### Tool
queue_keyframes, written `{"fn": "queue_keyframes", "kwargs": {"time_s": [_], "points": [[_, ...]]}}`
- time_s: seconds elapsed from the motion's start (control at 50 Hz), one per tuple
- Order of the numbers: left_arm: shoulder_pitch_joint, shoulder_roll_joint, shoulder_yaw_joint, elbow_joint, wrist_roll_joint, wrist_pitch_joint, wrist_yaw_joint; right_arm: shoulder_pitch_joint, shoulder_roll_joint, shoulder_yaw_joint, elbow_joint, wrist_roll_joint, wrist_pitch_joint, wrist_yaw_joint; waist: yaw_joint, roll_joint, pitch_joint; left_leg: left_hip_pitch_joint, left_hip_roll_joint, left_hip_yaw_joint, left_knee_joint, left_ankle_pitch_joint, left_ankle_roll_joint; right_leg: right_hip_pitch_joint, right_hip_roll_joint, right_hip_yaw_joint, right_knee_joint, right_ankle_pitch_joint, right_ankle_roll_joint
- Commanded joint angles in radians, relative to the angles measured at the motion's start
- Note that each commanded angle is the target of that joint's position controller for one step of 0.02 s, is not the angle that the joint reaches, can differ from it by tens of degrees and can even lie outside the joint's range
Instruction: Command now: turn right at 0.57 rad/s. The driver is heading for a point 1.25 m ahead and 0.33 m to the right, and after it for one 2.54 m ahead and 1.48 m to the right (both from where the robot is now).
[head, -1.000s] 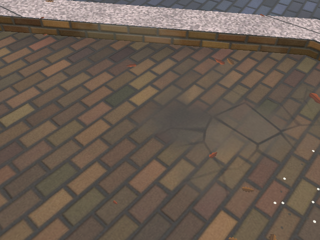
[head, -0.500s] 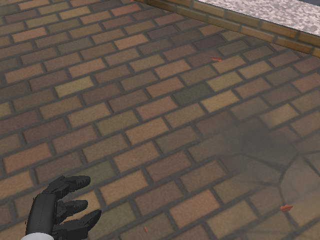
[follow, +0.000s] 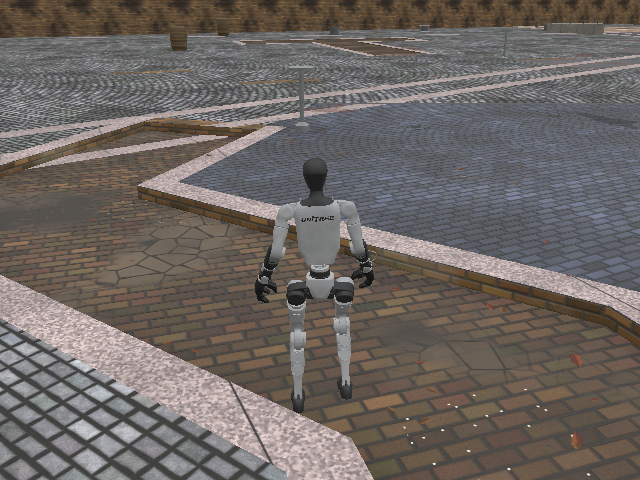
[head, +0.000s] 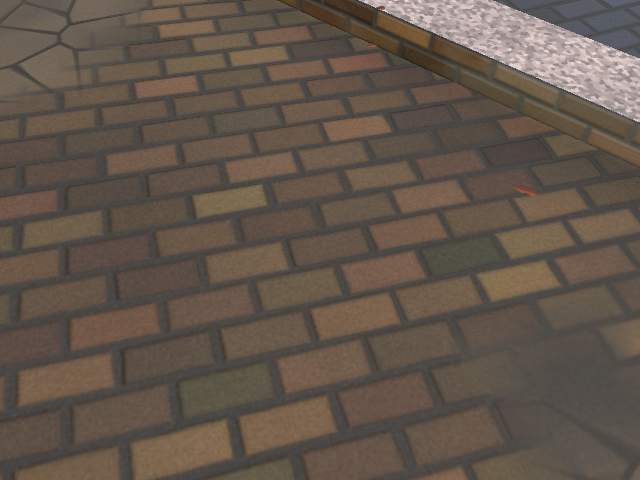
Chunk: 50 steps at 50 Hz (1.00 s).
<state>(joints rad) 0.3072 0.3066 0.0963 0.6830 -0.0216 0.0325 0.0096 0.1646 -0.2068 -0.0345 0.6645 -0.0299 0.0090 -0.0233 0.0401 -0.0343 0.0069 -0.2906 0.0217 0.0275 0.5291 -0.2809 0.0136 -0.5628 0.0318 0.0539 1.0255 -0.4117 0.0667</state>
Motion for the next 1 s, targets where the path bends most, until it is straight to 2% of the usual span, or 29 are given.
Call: {"fn": "queue_keyframes", "kwargs": {"time_s": [0.02, 0.08, 0.12, 0.18, 0.22, 0.24, 0.26, 0.28, 0.3, 0.34, 0.36, 0.4, 0.42, 0.46, 0.56, 0.6, 0.64, 0.66, 0.68, 0.7, 0.72, 0.74, 0.76, 0.8, 0.92, 0.94, 0.96, 0.98, 1.0], "points": [[-0.026, 0.079, 0.027, -0.094, 0.002, 0.009, 0.007, -0.077, -0.151, -0.052, -0.071, 0.020, -0.023, -0.018, -0.021, 0.152, -0.050, 0.142, 0.261, -0.121, -0.183, 0.425, 0.185, -0.154, -0.071, -0.005, 0.180, 0.041, 0.039], [-0.127, 0.027, 0.000, -0.147, 0.000, 0.014, -0.020, -0.021, -0.173, -0.067, -0.044, 0.022, -0.003, -0.023, -0.073, 0.157, -0.064, 0.214, 0.260, -0.050, -0.147, 0.431, 0.178, -0.129, -0.099, -0.049, -0.026, 0.083, 0.039], [-0.152, 0.020, -0.008, -0.172, -0.004, 0.015, -0.040, -0.017, -0.216, -0.083, -0.036, 0.023, 0.005, -0.021, -0.080, 0.184, -0.081, 0.198, 0.283, -0.019, -0.128, 0.466, 0.177, -0.040, -0.096, -0.090, -0.144, 0.052, 0.015], [-0.131, 0.065, 0.011, -0.177, -0.007, 0.022, -0.051, -0.020, -0.246, -0.098, -0.020, 0.043, -0.001, -0.009, -0.064, 0.204, -0.093, 0.186, 0.320, 0.008, -0.080, 0.470, 0.145, 0.077, -0.064, -0.143, -0.287, 0.077, -0.035], [-0.068, 0.079, 0.029, -0.157, -0.006, 0.033, -0.041, -0.028, -0.227, -0.098, -0.005, 0.063, -0.009, 0.003, -0.016, 0.171, -0.106, 0.126, 0.298, 0.081, 0.046, 0.403, 0.070, 0.244, -0.020, -0.166, -0.461, 0.208, -0.087], [0.006, 0.139, 0.056, -0.139, 0.000, 0.033, -0.023, 0.024, -0.192, -0.092, 0.016, 0.054, -0.017, 0.014, 0.012, 0.048, -0.130, -0.002, 0.226, 0.155, 0.235, 0.316, -0.003, 0.437, -0.028, -0.081, -0.554, 0.427, -0.140], [0.048, 0.330, 0.099, -0.160, 0.008, 0.025, -0.007, -0.005, -0.130, -0.070, -0.056, 0.002, -0.027, 0.020, -0.007, -0.330, -0.129, -0.412, 0.059, 0.200, 0.622, -0.284, -0.114, 0.684, -0.315, 0.389, -0.552, 0.974, -0.309], [0.057, 0.320, 0.087, -0.182, 0.045, -0.002, -0.021, -0.115, -0.144, -0.064, -0.089, 0.001, -0.043, 0.019, 0.065, -0.285, -0.282, -0.541, -0.032, -0.048, 0.804, -0.453, -0.121, 0.729, -0.420, 0.575, -0.602, 0.971, -0.486], [0.038, 0.271, 0.071, -0.173, 0.047, -0.021, -0.028, -0.173, -0.185, -0.071, -0.094, 0.022, -0.045, 0.016, 0.077, -0.157, -0.258, -0.557, -0.010, -0.113, 0.833, -0.395, -0.097, 0.715, -0.384, 0.485, -0.612, 0.896, -0.456], [-0.081, 0.201, 0.049, -0.169, -0.004, -0.018, -0.012, -0.146, -0.196, -0.076, -0.075, 0.015, -0.039, -0.007, -0.008, -0.032, -0.160, -0.531, 0.016, -0.133, 0.685, -0.236, -0.069, 0.592, -0.275, 0.357, -0.610, 0.742, -0.336], [-0.144, 0.187, 0.042, -0.186, -0.012, -0.007, -0.001, -0.129, -0.205, -0.080, -0.065, 0.011, -0.032, -0.010, -0.039, -0.049, -0.133, -0.462, 0.016, -0.132, 0.609, -0.176, -0.068, 0.503, -0.247, 0.324, -0.618, 0.711, -0.307], [-0.189, 0.199, 0.044, -0.201, 0.003, 0.008, 0.009, -0.093, -0.183, -0.075, -0.044, 0.015, -0.026, 0.000, -0.064, -0.056, -0.135, -0.373, -0.030, -0.115, 0.511, -0.104, -0.084, 0.431, -0.205, 0.308, -0.624, 0.689, -0.299], [-0.181, 0.207, 0.047, -0.197, 0.005, 0.011, 0.015, -0.089, -0.172, -0.071, -0.034, 0.016, -0.028, 0.004, -0.060, -0.042, -0.148, -0.343, -0.048, -0.120, 0.450, -0.077, -0.090, 0.418, -0.195, 0.314, -0.624, 0.654, -0.296], [-0.179, 0.216, 0.051, -0.191, -0.005, 0.014, 0.024, -0.100, -0.153, -0.061, -0.030, 0.021, -0.027, 0.010, -0.052, -0.048, -0.150, -0.296, -0.071, -0.135, 0.334, -0.030, -0.095, 0.392, -0.176, 0.337, -0.620, 0.548, -0.282], [-0.193, 0.219, 0.050, -0.187, -0.002, 0.023, 0.024, -0.129, -0.176, -0.067, -0.044, 0.024, -0.030, 0.023, -0.035, -0.118, -0.119, -0.193, -0.110, -0.164, 0.167, -0.005, -0.083, 0.323, -0.139, 0.450, -0.613, 0.388, -0.252], [-0.212, 0.192, 0.035, -0.185, 0.004, 0.023, 0.022, -0.078, -0.194, -0.070, -0.026, 0.022, -0.037, 0.029, -0.035, -0.153, -0.160, -0.129, -0.077, -0.142, 0.108, 0.012, -0.067, 0.362, -0.149, 0.428, -0.556, 0.456, -0.238], [-0.202, 0.131, 0.005, -0.170, 0.006, 0.020, 0.019, -0.049, -0.175, -0.063, -0.021, 0.016, -0.047, 0.040, -0.047, -0.140, -0.171, 0.040, -0.044, -0.114, -0.055, 0.177, -0.032, 0.321, -0.124, 0.399, -0.514, 0.417, -0.207], [-0.146, 0.065, -0.019, -0.146, 0.024, 0.012, 0.017, -0.067, -0.167, -0.054, -0.034, -0.003, -0.049, 0.042, -0.030, -0.077, -0.175, 0.134, 0.031, -0.202, -0.124, 0.281, 0.001, 0.288, -0.073, 0.357, -0.483, 0.284, -0.161], [-0.044, 0.011, -0.036, -0.122, 0.046, 0.003, 0.013, -0.137, -0.186, -0.041, -0.056, -0.025, -0.047, 0.041, 0.066, 0.113, -0.146, 0.122, 0.150, -0.373, -0.174, 0.369, 0.079, 0.275, 0.039, 0.230, -0.401, 0.045, -0.100], [-0.041, 0.043, -0.028, -0.120, 0.051, 0.000, 0.013, -0.164, -0.140, -0.024, -0.046, -0.033, -0.047, 0.043, 0.093, 0.224, -0.099, 0.000, 0.203, -0.504, -0.229, 0.234, 0.195, 0.327, 0.020, 0.176, -0.431, -0.031, -0.049], [-0.077, 0.091, -0.017, -0.113, 0.055, -0.005, 0.014, -0.191, -0.122, -0.018, -0.062, -0.009, -0.046, 0.047, 0.069, 0.204, -0.051, -0.035, 0.156, -0.477, -0.234, 0.130, 0.183, 0.364, -0.003, 0.151, -0.485, 0.042, -0.037], [-0.120, 0.107, -0.010, -0.104, 0.056, -0.010, 0.012, -0.162, -0.150, -0.026, -0.057, 0.009, -0.041, 0.047, 0.034, 0.174, -0.042, -0.045, 0.106, -0.423, -0.223, 0.067, 0.141, 0.390, 0.008, 0.130, -0.506, 0.082, -0.045], [-0.153, 0.107, -0.007, -0.107, 0.057, -0.012, 0.011, -0.126, -0.198, -0.038, -0.054, 0.025, -0.038, 0.047, 0.015, 0.157, -0.037, -0.050, 0.079, -0.411, -0.215, 0.027, 0.115, 0.412, 0.013, 0.114, -0.512, 0.109, -0.054], [-0.178, 0.110, -0.001, -0.121, 0.045, -0.015, 0.011, -0.097, -0.277, -0.061, -0.065, 0.043, -0.034, 0.039, 0.003, 0.167, -0.012, -0.032, 0.074, -0.450, -0.198, 0.061, 0.117, 0.368, 0.019, 0.075, -0.496, 0.107, -0.063], [-0.125, 0.068, 0.009, -0.083, 0.023, -0.045, 0.008, -0.058, -0.257, -0.081, -0.112, 0.059, 0.001, 0.017, -0.013, 0.192, -0.116, 0.124, 0.094, -0.573, -0.079, 0.402, 0.187, 0.289, 0.029, 0.045, -0.476, 0.081, -0.055], [-0.111, 0.073, 0.014, -0.072, 0.021, -0.049, 0.004, -0.069, -0.253, -0.083, -0.126, 0.062, 0.010, 0.015, -0.011, 0.159, -0.133, 0.093, 0.072, -0.555, -0.050, 0.421, 0.170, 0.336, 0.014, 0.050, -0.506, 0.131, -0.065], [-0.108, 0.089, 0.022, -0.061, 0.023, -0.050, 0.001, -0.079, -0.243, -0.083, -0.141, 0.069, 0.017, 0.013, -0.015, 0.087, -0.140, 0.016, 0.021, -0.493, -0.003, 0.385, 0.133, 0.412, -0.024, 0.074, -0.545, 0.223, -0.087], [-0.119, 0.119, 0.033, -0.057, 0.028, -0.046, 0.002, -0.085, -0.230, -0.080, -0.152, 0.078, 0.020, 0.012, -0.025, -0.025, -0.120, -0.105, -0.054, -0.389, 0.088, 0.270, 0.082, 0.483, -0.104, 0.143, -0.594, 0.398, -0.135], [-0.110, 0.146, 0.042, -0.052, 0.041, -0.041, 0.006, -0.056, -0.218, -0.077, -0.152, 0.079, 0.020, 0.014, -0.028, -0.159, -0.104, -0.273, -0.142, -0.260, 0.209, 0.025, 0.024, 0.587, -0.250, 0.266, -0.636, 0.637, -0.220]]}}
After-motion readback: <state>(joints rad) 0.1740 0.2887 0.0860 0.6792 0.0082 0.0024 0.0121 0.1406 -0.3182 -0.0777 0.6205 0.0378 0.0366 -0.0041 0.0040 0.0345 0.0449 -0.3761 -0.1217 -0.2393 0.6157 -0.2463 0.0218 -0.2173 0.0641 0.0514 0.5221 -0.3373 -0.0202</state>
